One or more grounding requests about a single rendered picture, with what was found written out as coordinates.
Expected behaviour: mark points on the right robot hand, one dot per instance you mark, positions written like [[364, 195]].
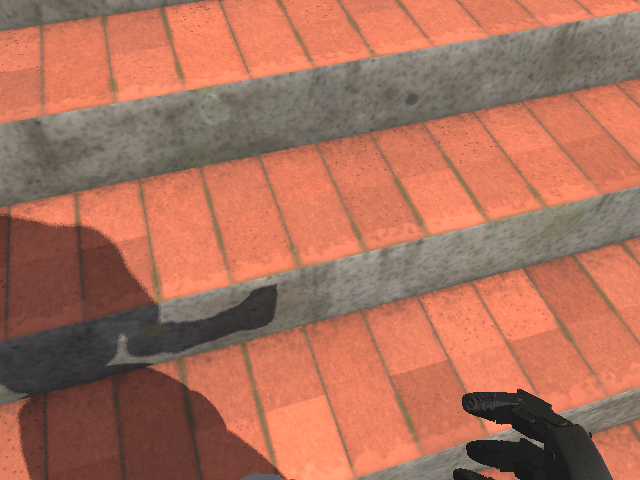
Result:
[[569, 452]]

